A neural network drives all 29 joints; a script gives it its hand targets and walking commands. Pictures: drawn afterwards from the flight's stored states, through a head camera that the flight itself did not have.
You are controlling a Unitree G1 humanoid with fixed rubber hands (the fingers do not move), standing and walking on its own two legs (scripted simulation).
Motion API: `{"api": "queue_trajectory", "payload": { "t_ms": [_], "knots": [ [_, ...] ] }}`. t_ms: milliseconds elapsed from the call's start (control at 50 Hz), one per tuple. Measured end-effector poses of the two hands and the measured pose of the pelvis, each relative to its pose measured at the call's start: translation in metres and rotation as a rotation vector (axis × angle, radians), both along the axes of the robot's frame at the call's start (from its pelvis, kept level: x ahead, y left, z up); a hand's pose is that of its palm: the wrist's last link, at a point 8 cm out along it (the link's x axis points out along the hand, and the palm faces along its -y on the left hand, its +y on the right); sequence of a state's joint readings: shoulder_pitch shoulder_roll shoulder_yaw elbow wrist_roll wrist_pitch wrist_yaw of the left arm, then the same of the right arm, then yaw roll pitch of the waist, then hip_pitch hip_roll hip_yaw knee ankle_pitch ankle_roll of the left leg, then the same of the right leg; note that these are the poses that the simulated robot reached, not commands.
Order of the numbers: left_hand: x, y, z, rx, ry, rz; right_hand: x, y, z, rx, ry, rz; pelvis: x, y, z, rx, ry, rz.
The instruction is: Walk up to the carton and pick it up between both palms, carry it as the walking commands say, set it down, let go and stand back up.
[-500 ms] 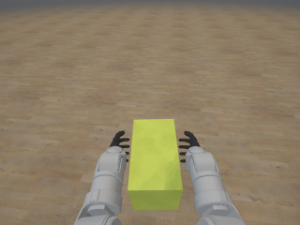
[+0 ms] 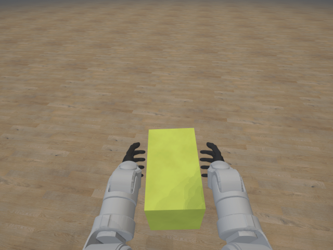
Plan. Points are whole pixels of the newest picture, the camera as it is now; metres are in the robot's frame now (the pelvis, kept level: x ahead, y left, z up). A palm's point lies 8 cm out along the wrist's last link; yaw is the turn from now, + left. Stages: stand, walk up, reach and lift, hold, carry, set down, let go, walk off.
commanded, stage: carry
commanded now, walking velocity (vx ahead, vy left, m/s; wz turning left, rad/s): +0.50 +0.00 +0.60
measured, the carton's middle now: (173, 177) +0.36 -0.01 -0.02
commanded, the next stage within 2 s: none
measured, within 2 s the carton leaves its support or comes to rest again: neither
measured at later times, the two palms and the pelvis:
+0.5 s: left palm (103, 129) +0.43 +0.19 +0.11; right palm (177, 120) +0.48 -0.02 +0.10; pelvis +0.15 +0.01 +0.01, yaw +16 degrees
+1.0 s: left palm (65, 100) +0.66 +0.40 +0.06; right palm (121, 89) +0.76 +0.20 +0.05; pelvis +0.43 +0.14 +0.00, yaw +30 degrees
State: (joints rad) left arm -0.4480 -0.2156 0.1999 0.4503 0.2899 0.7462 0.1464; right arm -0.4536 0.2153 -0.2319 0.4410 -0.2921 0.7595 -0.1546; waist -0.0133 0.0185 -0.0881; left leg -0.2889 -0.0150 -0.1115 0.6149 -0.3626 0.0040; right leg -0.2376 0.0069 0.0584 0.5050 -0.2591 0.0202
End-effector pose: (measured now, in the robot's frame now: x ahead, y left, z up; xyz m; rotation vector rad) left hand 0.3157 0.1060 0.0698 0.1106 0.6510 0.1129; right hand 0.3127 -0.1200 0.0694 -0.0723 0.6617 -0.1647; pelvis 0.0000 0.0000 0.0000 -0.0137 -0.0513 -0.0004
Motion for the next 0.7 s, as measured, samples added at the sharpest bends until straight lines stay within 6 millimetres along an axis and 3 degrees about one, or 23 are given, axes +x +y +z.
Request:
{"api": "queue_trajectory", "payload": {
  "t_ms": [120, 260, 360, 420, 480, 600, 700],
  "knots": [
    [0.014, 0.026, 0.004, -0.034, -0.012, 0.056, 0.018, 0.027, 0.008, 0.012, -0.012, 0.0, 0.013, 0.017, -0.005, -0.006, 0.065, 0.042],
    [0.038, 0.052, 0.028, -0.053, 0.044, 0.147, 0.056, 0.056, 0.031, 0.001, 0.051, 0.049, 0.047, 0.022, 0.016, -0.048, 0.14, 0.091],
    [0.069, 0.061, 0.042, -0.032, 0.048, 0.219, 0.102, 0.07, 0.04, 0.012, 0.059, 0.081, 0.083, 0.017, 0.015, -0.049, 0.173, 0.151],
    [0.09, 0.066, 0.041, -0.013, 0.047, 0.266, 0.132, 0.077, 0.034, 0.035, 0.062, 0.113, 0.109, 0.013, 0.004, -0.029, 0.179, 0.191],
    [0.107, 0.078, 0.036, -0.025, 0.105, 0.293, 0.157, 0.089, 0.028, 0.031, 0.121, 0.152, 0.136, 0.014, 0.008, -0.01, 0.181, 0.254],
    [0.151, 0.119, 0.04, -0.013, 0.124, 0.411, 0.22, 0.138, 0.027, 0.036, 0.145, 0.249, 0.192, 0.028, 0.014, 0.042, 0.176, 0.332],
    [0.199, 0.165, 0.031, -0.033, 0.106, 0.474, 0.28, 0.186, 0.014, 0.049, 0.137, 0.315, 0.249, 0.056, 0.003, 0.058, 0.159, 0.388]
  ]
}}
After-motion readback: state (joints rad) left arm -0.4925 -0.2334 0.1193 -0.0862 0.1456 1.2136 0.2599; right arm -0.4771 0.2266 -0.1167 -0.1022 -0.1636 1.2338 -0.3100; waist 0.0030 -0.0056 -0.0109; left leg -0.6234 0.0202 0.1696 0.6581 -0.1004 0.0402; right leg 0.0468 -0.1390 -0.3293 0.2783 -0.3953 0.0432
